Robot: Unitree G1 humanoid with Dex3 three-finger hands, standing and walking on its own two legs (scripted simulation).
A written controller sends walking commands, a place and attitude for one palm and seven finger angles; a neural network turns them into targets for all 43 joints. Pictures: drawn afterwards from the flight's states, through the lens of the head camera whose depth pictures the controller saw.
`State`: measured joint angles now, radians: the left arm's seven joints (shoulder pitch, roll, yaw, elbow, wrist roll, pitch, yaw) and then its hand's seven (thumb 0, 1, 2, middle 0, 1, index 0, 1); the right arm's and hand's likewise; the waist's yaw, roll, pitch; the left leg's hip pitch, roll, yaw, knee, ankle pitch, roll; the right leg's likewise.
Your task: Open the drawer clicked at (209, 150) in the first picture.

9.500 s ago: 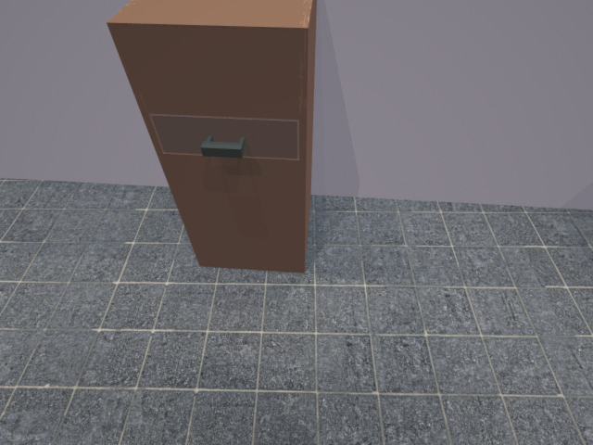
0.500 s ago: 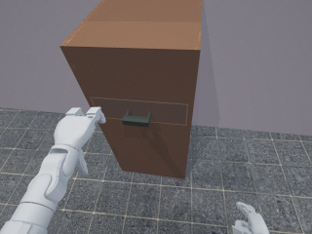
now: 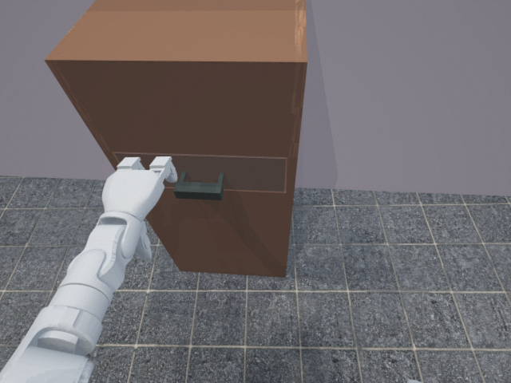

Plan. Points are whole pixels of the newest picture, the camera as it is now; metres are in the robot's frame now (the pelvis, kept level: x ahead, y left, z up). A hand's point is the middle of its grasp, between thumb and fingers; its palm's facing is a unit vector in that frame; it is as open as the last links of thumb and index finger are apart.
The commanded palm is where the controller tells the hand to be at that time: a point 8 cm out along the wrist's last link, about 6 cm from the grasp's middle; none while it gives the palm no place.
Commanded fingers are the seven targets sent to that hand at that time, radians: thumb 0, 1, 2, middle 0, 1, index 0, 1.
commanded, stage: move the hooked fingers above the handle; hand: left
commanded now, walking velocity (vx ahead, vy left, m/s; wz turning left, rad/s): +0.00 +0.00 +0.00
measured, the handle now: (200, 183) +0.54 +0.16 -0.10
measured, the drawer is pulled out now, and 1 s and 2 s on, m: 0.00 0.00 0.00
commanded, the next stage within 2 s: lower the fingers behind the handle in 1.54 s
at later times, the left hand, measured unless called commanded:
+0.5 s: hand (175, 194) +0.44 +0.18 -0.01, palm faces -0.04 -0.03 -1.00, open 13.9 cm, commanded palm +0.43 +0.19 +0.04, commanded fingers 0.00 -0.50 0.30 -0.30 -1.20 -0.30 -1.20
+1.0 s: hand (198, 183) +0.49 +0.15 -0.04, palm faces -0.04 -0.03 -1.00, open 13.7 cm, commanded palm +0.47 +0.16 +0.02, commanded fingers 0.00 -0.50 0.30 -0.30 -1.20 -0.30 -1.20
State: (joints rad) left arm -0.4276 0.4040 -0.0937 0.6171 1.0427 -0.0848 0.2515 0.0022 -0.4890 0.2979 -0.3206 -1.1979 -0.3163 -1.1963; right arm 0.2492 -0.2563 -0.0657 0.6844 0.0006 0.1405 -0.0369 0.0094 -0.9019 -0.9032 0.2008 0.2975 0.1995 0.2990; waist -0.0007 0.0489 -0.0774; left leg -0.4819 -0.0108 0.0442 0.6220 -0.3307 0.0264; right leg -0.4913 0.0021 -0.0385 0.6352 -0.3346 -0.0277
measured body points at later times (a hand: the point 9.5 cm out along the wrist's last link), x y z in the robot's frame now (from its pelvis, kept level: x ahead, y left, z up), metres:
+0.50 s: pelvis +0.00 +0.01 -0.01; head +0.07 -0.01 +0.43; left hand +0.44 +0.18 +0.05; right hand +0.05 -0.26 -0.15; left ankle -0.02 +0.10 -0.72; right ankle -0.02 -0.10 -0.72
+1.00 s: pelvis -0.01 +0.00 -0.04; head +0.10 -0.01 +0.40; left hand +0.49 +0.15 +0.02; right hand -0.04 -0.26 -0.17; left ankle -0.02 +0.10 -0.72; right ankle -0.02 -0.10 -0.72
